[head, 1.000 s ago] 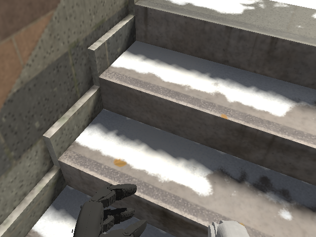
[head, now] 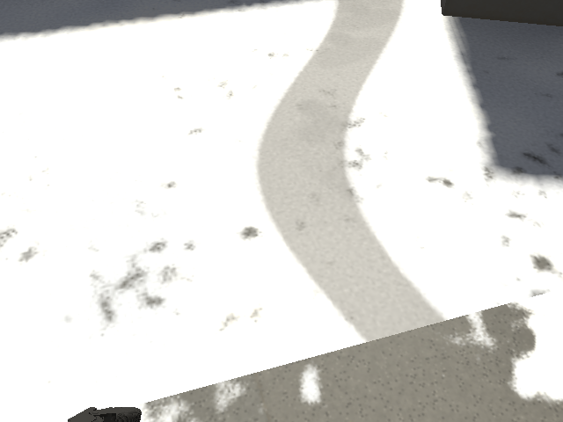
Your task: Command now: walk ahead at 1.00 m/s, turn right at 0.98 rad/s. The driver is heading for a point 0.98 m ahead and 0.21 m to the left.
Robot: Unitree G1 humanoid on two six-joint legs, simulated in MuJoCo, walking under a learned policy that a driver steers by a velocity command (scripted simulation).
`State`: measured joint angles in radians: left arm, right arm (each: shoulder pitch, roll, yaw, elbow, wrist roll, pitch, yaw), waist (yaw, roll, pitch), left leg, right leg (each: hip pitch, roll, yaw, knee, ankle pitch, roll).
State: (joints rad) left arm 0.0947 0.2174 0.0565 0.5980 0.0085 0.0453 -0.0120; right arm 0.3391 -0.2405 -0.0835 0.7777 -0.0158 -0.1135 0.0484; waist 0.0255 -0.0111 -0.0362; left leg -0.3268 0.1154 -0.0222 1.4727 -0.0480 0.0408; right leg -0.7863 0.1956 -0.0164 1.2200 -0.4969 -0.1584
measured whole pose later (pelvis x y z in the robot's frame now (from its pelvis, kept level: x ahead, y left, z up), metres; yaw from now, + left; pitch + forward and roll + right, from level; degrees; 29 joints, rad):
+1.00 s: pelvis +0.91 +0.14 +0.27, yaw +24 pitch +4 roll -2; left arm 0.49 0.31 0.06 0.87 0.02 -0.12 0.01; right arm 0.01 -0.33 -0.05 0.55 -0.04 -0.04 0.06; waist 0.08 0.05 -0.02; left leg -0.79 0.02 -0.01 0.89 -0.09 0.06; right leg 0.04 -0.01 -0.15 0.29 -0.38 0.03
